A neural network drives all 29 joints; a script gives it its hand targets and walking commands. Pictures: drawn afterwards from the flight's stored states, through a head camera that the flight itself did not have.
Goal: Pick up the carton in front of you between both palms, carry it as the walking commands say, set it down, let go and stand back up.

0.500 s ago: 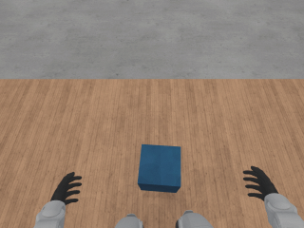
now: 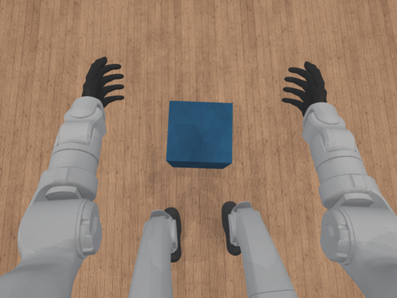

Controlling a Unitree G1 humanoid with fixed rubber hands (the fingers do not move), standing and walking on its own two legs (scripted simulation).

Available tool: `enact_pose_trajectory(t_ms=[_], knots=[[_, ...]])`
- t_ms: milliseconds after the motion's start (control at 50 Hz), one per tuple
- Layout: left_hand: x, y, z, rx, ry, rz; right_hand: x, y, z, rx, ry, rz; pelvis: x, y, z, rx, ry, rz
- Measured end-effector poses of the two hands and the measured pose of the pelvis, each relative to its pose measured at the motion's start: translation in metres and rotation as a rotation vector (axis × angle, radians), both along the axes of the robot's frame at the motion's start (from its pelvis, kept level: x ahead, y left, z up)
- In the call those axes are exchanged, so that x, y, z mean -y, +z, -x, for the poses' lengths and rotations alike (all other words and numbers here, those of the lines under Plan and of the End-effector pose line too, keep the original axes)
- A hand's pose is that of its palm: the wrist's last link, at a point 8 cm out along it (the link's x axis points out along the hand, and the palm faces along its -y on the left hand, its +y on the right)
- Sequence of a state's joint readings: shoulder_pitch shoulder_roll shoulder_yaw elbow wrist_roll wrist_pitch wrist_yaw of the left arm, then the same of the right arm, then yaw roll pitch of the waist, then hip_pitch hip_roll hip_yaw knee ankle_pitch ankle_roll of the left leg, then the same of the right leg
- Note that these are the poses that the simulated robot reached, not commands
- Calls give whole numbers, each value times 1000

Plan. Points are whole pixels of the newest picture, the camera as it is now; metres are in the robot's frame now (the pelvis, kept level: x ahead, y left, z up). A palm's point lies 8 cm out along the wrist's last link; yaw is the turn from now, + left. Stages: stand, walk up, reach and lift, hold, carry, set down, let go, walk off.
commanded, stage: reach and lift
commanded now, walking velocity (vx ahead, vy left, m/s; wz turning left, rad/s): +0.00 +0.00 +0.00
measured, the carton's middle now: (199, 138) +0.49 -0.02 -0.52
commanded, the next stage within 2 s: none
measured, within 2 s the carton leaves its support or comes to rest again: leaves its support in 1.86 s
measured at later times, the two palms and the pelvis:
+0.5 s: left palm (130, 118) +0.51 +0.17 -0.28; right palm (272, 120) +0.47 -0.22 -0.27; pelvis +0.02 +0.00 -0.12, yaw -1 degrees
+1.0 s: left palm (146, 133) +0.51 +0.16 -0.45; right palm (254, 134) +0.47 -0.21 -0.45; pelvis -0.03 +0.00 -0.27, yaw -1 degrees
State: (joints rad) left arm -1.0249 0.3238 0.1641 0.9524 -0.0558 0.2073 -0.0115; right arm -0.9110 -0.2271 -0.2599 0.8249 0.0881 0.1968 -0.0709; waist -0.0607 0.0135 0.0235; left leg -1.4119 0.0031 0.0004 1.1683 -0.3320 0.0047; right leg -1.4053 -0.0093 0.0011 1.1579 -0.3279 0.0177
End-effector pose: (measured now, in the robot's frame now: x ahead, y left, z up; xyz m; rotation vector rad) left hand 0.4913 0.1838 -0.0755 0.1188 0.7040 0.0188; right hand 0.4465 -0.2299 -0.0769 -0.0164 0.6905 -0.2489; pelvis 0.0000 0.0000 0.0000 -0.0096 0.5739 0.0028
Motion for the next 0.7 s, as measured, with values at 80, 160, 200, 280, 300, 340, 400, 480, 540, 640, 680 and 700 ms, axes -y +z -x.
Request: enact_pose_trajectory(t_ms=[80,160,200,280,300,340,400,480,540,640,680,700], knots=[[10,-8,-25,33,-7,19,-9,-9,-23,37,-5,-10,0,-10,4,-63,2,2],[16,-23,-38,45,-14,26,-15,-23,-33,49,-7,-10,-1,-15,1,-128,4,3],[18,-34,-40,43,-14,27,-16,-34,-34,45,-8,-10,-1,-19,-3,-161,3,4],[18,-66,-39,31,-3,26,-16,-64,-34,30,-10,-8,-1,-32,-12,-227,2,7],[17,-76,-38,27,1,25,-16,-73,-34,25,-10,-7,-1,-37,-15,-243,1,8],[16,-99,-34,17,9,22,-16,-94,-33,13,-9,-5,0,-50,-18,-273,0,10],[15,-137,-29,5,21,18,-15,-130,-30,-2,-8,-2,0,-75,-22,-311,-1,12],[14,-190,-22,3,27,13,-12,-181,-25,-13,-7,5,1,-111,-20,-335,-3,13],[14,-225,-17,9,27,12,-10,-216,-21,-14,-6,8,2,-139,-15,-330,-5,13],[13,-265,-15,30,28,12,-8,-258,-18,3,-8,2,3,-181,-2,-286,-8,11],[14,-276,-16,32,30,12,-8,-270,-18,6,-10,-3,3,-195,5,-261,-9,11],[14,-282,-16,31,31,12,-9,-276,-18,5,-12,-6,3,-202,8,-248,-10,11]])
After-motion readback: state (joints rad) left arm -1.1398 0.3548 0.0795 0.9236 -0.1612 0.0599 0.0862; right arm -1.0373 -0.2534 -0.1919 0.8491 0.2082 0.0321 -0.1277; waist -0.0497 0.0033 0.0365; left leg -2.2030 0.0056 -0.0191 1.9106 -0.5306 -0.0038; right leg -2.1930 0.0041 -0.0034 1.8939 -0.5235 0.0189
